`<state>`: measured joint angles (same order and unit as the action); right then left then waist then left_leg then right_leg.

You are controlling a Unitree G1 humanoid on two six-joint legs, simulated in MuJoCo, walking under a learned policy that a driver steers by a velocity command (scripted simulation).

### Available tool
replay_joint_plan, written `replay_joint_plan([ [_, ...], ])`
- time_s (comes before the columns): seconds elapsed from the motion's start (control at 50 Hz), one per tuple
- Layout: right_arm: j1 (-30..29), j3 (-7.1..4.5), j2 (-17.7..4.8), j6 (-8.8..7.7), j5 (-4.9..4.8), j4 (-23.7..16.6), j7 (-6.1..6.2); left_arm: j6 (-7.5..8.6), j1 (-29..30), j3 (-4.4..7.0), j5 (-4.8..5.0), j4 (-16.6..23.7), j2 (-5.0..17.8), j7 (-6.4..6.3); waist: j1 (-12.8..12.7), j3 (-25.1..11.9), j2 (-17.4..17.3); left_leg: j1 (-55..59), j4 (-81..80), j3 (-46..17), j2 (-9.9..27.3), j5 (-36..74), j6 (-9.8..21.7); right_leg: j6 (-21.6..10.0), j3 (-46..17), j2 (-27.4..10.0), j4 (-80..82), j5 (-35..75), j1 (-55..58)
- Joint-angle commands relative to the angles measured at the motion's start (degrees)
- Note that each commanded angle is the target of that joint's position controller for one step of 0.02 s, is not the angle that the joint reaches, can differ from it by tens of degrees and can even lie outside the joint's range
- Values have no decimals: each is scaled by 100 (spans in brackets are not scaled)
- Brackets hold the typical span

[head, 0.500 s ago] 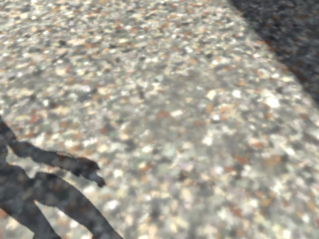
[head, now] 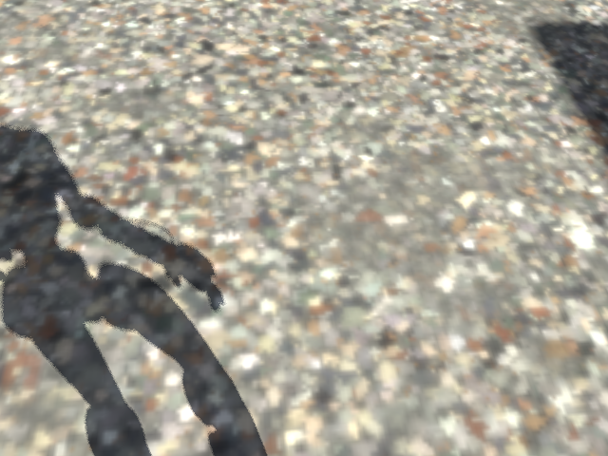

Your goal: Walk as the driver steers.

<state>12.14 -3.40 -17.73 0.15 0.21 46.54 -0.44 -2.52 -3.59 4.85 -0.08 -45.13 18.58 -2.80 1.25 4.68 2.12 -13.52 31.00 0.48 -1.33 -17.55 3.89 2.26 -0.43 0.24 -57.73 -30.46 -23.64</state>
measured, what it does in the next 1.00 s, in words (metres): walks ahead, turning left: right foot, then left foot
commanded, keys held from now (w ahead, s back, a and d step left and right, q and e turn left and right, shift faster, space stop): q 0.46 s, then w+q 0.06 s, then w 0.34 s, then w+e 0.14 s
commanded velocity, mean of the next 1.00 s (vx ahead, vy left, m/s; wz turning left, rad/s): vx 0.16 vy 0.00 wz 0.38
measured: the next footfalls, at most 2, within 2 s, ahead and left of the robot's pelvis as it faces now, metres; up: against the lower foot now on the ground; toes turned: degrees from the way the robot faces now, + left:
right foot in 0.46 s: +0.10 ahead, -0.13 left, +0.00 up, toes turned +24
left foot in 0.88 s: +0.11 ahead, +0.17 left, +0.00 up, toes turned +25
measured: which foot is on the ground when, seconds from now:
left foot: down 0.00-0.46, up 0.48-0.86, down 0.88-1.00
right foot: up 0.00-0.44, down 0.46-0.88, up 0.90-1.00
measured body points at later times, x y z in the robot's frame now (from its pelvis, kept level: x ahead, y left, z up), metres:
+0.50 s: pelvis +0.02 -0.03 +0.00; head +0.06 -0.03 +0.45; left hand +0.07 +0.29 -0.10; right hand +0.26 -0.27 -0.10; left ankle -0.02 +0.08 -0.72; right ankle +0.07 -0.14 -0.74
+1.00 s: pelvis +0.12 +0.07 +0.01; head +0.13 +0.10 +0.45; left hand +0.06 +0.35 -0.13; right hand +0.35 -0.12 -0.08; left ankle +0.08 +0.15 -0.74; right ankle +0.12 -0.11 -0.66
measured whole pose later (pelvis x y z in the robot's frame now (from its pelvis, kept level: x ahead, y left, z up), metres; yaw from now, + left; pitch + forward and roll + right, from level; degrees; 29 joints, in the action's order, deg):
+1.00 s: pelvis +0.12 +0.07 +0.01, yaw +23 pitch +1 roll -1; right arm 13.0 -1.9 -15.7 -4.4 -0.2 41.6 -0.8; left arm 3.7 -19.8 2.9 2.3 -47.3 18.2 0.7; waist -1.1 0.7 2.1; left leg -12.4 25.9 2.5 -0.4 -14.5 2.4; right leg -1.7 -2.9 -2.2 -59.2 -21.4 -22.1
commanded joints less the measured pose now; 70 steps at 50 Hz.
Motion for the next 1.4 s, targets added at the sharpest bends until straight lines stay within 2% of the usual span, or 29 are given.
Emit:
replay_joint_plan([
  [0.02,-328,-229,-1007,-168,-143,-474,102,103,189,199,0,352,648,-56,-111,-556,-668,1126,-1281,-1948,1502,2777,910,109,-492,-174,-688,464,-1161],
  [0.14,-34,-230,-1032,-49,-116,-529,212,197,172,173,52,356,456,-30,6,-703,-839,1415,-1276,-1959,1240,2632,923,358,-478,1,159,1046,-1016],
  [0.24,-181,-272,-1163,35,-96,-625,227,282,186,165,61,370,477,12,68,-567,-1015,986,-1245,-2332,1121,1821,927,429,-569,74,1140,1076,-593],
  [0.32,-361,-286,-1202,97,-86,-714,196,393,101,161,83,377,531,89,78,-646,-1097,760,-1047,-2713,1081,2113,940,367,-602,185,1702,979,-96],
  [0.38,-537,-279,-1179,143,-125,-792,186,476,-111,162,103,348,578,166,1,-779,-1142,783,-781,-3040,1030,2748,869,273,-590,256,2313,991,328],
  [0.42,-734,-252,-1120,186,-190,-861,217,522,-458,180,113,248,593,215,-225,-848,-1120,674,-525,-3117,823,2679,641,160,-497,255,3348,1705,916],
  [0.44,-737,-222,-1033,203,-215,-886,246,533,-628,207,94,188,670,220,-303,-856,-1013,412,-328,-3004,602,2142,400,49,-531,65,3966,2487,1415],
  [0.46,-396,-148,-756,200,-142,-873,241,504,-673,260,6,229,1001,189,-111,-1095,-132,-125,558,-2431,136,589,74,-313,-1423,-935,4087,3147,2112],
  [0.48,-82,-131,-644,178,-159,-921,244,450,-537,285,-141,286,1309,175,158,-915,1139,-1406,1517,-1418,-866,-1977,-232,-1216,-2743,-1867,4155,3702,2419],
  [0.5,16,-250,-1114,137,-109,-886,241,468,-534,233,-181,341,1085,188,58,-827,964,-1768,2685,-1216,-394,-2030,-420,-1729,-3142,-2363,4331,2700,2071],
  [0.52,-68,-336,-1318,135,-153,-833,220,489,-371,142,-109,416,785,168,46,-601,638,-1945,3016,-1111,-100,-1457,-455,-1590,-2671,-2048,4457,1404,1915],
  [0.56,-196,-301,-1057,138,-71,-794,199,512,-384,77,89,375,630,103,-88,-322,676,-2343,3179,-950,24,-724,-619,-1233,-2171,-1476,4676,40,2024],
  [0.64,-596,-136,-616,-94,-122,-935,93,615,-1023,34,32,199,648,88,-482,-169,595,-2534,2580,-618,146,-192,-711,-1317,-1666,-1325,4985,291,2267],
  [0.76,-946,37,-382,-343,-103,-1056,-37,672,-1237,95,118,129,975,233,-585,-91,623,-1395,679,30,338,80,-600,-1358,-1029,-1316,5031,1215,1749],
  [0.8,-862,25,-478,-371,-155,-1052,-68,651,-1380,107,170,84,1032,291,-522,-98,640,-899,257,133,263,212,-485,-1387,-1024,-1420,4936,1254,1553],
  [0.86,76,-92,-655,-360,-201,-739,-36,614,-1355,16,195,50,826,336,83,-357,421,788,-515,240,67,649,-207,-1113,-743,-1303,4180,1793,883],
  [0.88,754,-207,-882,-352,-214,-601,30,643,-1331,-102,141,63,523,362,461,-718,146,1836,-673,-207,384,573,-36,-848,-420,-957,3127,2099,383],
  [0.9,1437,-331,-1442,-337,-69,-561,104,713,-1193,-289,27,375,-48,374,670,-1297,-1280,3060,-1174,-2296,1852,-311,523,-366,237,-271,996,999,-1043],
  [0.92,1601,-356,-1531,-390,-21,-522,41,800,-1143,-200,167,501,268,310,670,-1302,-1588,2729,-1795,-3889,2519,-1186,1127,-310,-229,40,-316,-248,-1823],
  [0.94,1241,-216,-1077,-457,-20,-551,-3,814,-1213,-76,296,456,657,311,513,-775,-1185,2314,-1854,-3367,2405,-1492,1055,-422,-665,-283,-858,94,-2144],
  [0.96,937,-127,-752,-508,-32,-597,-19,801,-1194,-58,332,406,688,344,359,-423,-1211,1990,-1950,-2646,2068,-1345,840,-509,-662,-448,-856,622,-2179],
  [1.02,389,-55,-448,-579,31,-616,-22,690,-1178,-39,220,272,481,379,67,-57,-971,1289,-2239,-1189,1514,543,501,-422,-633,-671,-553,1748,-1847],
  [1.08,433,-96,-464,-675,69,-539,-2,600,-1182,-79,197,289,252,406,-6,-99,-727,1181,-2329,-398,1420,1949,538,-236,-664,-578,-354,2387,-1888],
  [1.14,383,-104,-523,-679,55,-463,42,612,-752,-136,152,520,138,425,42,74,-604,1017,-2496,186,1303,2228,498,-140,-502,-493,772,3124,-1783],
  [1.26,907,-166,-781,-533,-51,-177,149,674,377,-275,143,1137,-67,691,361,307,-389,1694,-2280,785,1551,3303,350,-434,237,-338,2251,3381,-1680],
  [1.32,859,-225,-1010,-365,-49,-207,235,641,185,-162,158,1281,181,764,30,-206,-698,2262,-1262,994,1638,6022,219,-766,634,101,2290,2648,-1097],
  [1.36,786,-258,-1142,-254,-34,-285,295,572,-841,53,179,1128,597,711,-575,-915,-848,2111,320,1029,1601,6990,139,-1073,713,448,2277,2247,271],
  [1.38,646,-240,-1136,-262,-65,-360,312,533,-1732,216,177,954,872,612,-1116,-1326,-617,1214,1683,1097,1393,6218,-22,-1321,401,440,2717,2540,1800],
  [1.4,1002,-63,-521,-362,105,-535,262,445,-2145,304,164,845,1285,469,-864,-1834,553,-731,3614,1015,744,1670,-254,-1790,-1523,-756,2624,2524,3701],
])
Keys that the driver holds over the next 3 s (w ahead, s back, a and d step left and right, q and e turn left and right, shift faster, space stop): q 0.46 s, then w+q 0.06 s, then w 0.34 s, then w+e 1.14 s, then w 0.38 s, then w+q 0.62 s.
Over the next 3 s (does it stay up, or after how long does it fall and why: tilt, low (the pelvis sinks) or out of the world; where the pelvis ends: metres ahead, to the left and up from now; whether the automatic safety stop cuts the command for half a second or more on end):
stays up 1.18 0.10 -0.01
